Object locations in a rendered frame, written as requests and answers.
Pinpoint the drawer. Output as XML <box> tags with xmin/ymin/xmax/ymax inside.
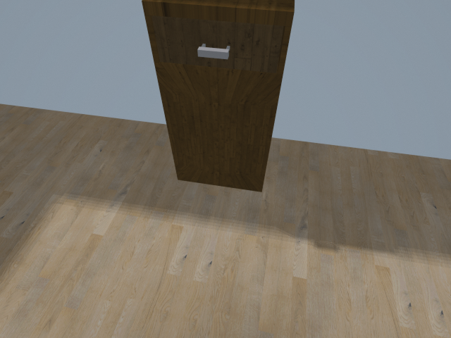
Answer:
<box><xmin>152</xmin><ymin>15</ymin><xmax>284</xmax><ymax>73</ymax></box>

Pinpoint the cabinet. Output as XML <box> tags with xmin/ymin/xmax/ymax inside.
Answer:
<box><xmin>142</xmin><ymin>0</ymin><xmax>295</xmax><ymax>192</ymax></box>

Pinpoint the handle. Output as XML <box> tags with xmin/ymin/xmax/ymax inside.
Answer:
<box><xmin>197</xmin><ymin>44</ymin><xmax>230</xmax><ymax>59</ymax></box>

